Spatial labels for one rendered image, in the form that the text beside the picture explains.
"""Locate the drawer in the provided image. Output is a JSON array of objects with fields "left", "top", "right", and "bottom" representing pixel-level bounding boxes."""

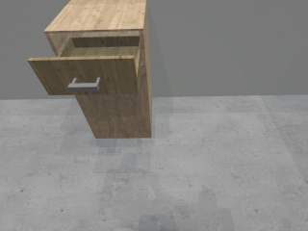
[{"left": 28, "top": 35, "right": 142, "bottom": 95}]

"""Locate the cabinet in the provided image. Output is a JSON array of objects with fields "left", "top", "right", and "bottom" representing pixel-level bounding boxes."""
[{"left": 43, "top": 0, "right": 153, "bottom": 139}]

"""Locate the handle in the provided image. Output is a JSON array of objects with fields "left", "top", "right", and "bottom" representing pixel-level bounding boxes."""
[{"left": 67, "top": 77, "right": 101, "bottom": 92}]

